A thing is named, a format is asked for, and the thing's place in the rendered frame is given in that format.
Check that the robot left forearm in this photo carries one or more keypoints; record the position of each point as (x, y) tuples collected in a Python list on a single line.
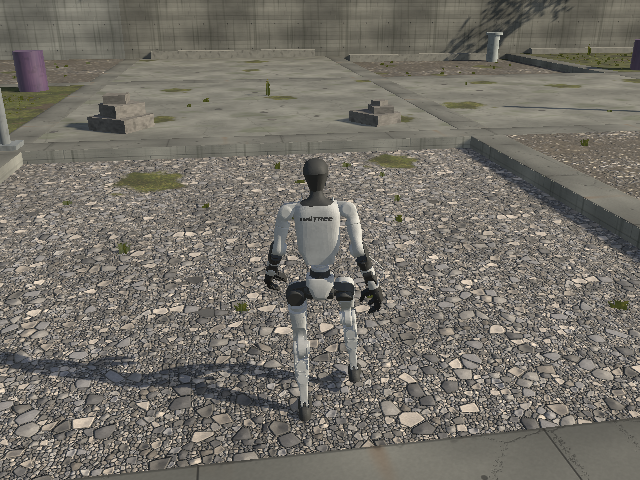
[(273, 262)]

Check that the right robot upper arm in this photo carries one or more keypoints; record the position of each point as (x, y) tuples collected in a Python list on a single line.
[(349, 211)]

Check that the left robot hand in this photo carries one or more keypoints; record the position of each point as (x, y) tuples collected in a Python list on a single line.
[(278, 276)]

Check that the robot right forearm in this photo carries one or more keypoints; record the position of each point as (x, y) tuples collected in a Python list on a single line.
[(367, 270)]

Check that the robot left thigh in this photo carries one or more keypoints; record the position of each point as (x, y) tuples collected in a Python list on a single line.
[(297, 306)]

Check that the robot torso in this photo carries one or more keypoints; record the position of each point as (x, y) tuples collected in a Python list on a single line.
[(318, 240)]

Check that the right robot hand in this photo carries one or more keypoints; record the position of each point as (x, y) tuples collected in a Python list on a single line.
[(377, 298)]

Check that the left robot upper arm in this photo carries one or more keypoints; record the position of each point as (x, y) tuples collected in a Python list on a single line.
[(285, 213)]

